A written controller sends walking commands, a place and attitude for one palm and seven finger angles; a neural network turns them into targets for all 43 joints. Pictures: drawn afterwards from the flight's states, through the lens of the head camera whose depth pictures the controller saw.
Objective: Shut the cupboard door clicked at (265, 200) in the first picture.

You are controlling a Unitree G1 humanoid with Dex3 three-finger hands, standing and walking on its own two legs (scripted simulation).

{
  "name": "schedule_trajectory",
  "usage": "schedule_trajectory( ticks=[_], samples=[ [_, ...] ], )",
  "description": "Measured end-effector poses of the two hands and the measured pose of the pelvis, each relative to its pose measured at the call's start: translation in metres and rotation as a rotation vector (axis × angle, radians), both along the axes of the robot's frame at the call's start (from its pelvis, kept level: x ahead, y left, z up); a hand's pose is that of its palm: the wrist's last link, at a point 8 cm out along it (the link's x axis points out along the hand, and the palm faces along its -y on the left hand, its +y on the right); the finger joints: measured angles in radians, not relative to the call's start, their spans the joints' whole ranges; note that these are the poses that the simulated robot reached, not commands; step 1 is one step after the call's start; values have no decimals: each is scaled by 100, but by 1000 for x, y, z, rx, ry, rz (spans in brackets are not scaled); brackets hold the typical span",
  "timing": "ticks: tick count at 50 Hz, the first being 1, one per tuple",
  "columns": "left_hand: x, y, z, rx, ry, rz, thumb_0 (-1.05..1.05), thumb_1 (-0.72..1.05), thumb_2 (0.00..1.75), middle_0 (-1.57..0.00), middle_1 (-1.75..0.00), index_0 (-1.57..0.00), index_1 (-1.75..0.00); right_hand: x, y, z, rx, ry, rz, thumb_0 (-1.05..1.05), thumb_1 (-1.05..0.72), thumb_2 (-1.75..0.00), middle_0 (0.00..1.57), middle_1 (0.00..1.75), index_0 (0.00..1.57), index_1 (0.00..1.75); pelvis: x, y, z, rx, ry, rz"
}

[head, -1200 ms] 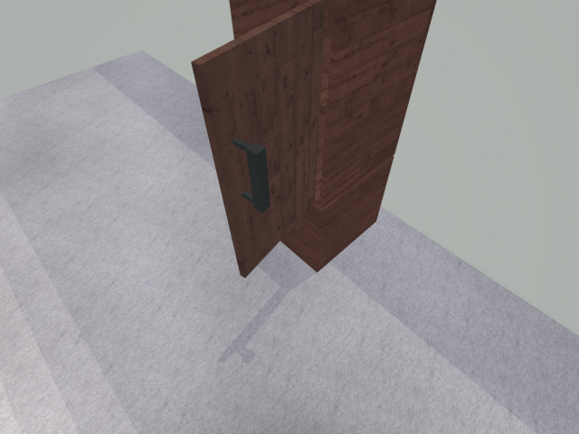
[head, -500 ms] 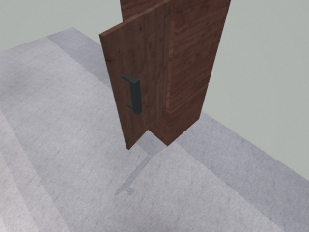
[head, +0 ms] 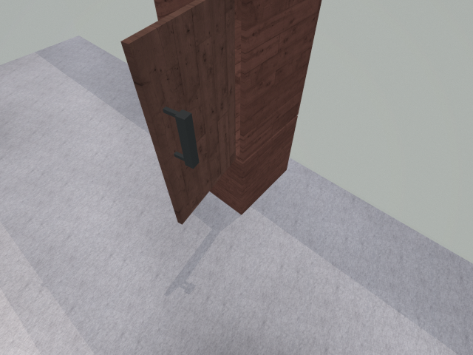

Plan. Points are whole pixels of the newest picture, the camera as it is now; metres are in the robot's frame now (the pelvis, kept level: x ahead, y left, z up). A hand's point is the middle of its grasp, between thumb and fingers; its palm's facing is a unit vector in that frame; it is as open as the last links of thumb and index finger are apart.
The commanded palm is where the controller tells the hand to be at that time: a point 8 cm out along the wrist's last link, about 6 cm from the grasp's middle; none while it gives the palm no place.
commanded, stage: walk around to get in front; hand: left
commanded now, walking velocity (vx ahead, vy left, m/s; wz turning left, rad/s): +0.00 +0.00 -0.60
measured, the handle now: (180, 138) +0.56 +0.17 +0.01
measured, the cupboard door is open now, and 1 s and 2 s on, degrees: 100 100 100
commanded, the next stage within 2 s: none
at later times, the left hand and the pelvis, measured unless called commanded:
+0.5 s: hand out of the picture +0.07 +0.16 -0.16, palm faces -0.18 -0.94 -0.28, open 7.4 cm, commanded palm none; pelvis -0.02 -0.03 +0.01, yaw -16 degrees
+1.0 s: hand (197, 330) +0.19 +0.10 -0.17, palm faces -0.52 -0.81 -0.28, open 7.4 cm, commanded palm none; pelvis -0.02 -0.04 -0.02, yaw -34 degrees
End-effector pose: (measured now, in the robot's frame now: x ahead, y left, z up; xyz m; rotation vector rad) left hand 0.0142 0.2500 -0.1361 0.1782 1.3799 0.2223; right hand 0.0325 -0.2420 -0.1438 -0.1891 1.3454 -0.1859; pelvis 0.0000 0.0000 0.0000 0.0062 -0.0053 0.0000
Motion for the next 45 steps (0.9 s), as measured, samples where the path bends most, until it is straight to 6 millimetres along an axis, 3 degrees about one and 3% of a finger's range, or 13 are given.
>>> schedule_trajectory(
  ticks=[6, 12, 22, 28, 32, 35, 39, 45],
  samples=[
    [20, -7, -1, 5, -17, -58, 0, 90, 90, -20, -30, -20, -30, -26, -7, -10, 12, -1, -55, 0, -90, -90, 20, 30, 20, 30, -11, -8, -7, 27, -1, -69],
    [42, -24, 1, 46, -95, -122, 0, 90, 90, -20, -30, -20, -30, -41, -33, -28, 33, 22, -107, 0, -90, -90, 20, 30, 21, 30, -17, -28, -18, 25, 1, -115],
    [48, -44, 16, 36, -36, -227, 0, 90, 90, -21, -30, -21, -30, -5, -58, 7, 0, -150, -199, 1, -90, -90, 20, 30, 20, 30, -20, -36, 5, 49, 31, -248],
    [65, -40, 11, 10, -42, -283, 0, 90, 90, -21, -30, -21, -30, 11, -55, 23, -30, -229, -234, 0, -90, -90, 20, 30, 20, 30, -18, -26, 6, 39, 41, -319],
    [83, -32, 1, -8, -49, -326, 0, 90, 90, -21, -30, -21, -30, 8, -47, 29, -64, -264, -265, 0, -90, -90, 20, 30, 20, 30, -15, -14, 2, 24, 52, -365],
    [104, -27, -9, -26, -67, -365, 0, 90, 90, -21, -30, -21, -30, -8, -42, 26, -105, -260, -277, 0, -90, -90, 20, 30, 20, 30, -14, -6, -6, -3, 57, -390],
    [136, -33, -4, -36, -115, -424, 1, 90, 90, -20, -30, -20, -30, -49, -32, 29, -108, -168, -296, 0, -90, -90, 20, 30, 20, 30, -15, -7, 0, -15, 47, -429],
    [175, -69, 5, -46, -156, -557, 0, 91, 90, -20, -30, -20, -30, -117, -28, 19, -81, -60, -428, 0, -90, -90, 20, 30, 21, 30, -16, -19, -1, -35, 38, -517]
  ],
)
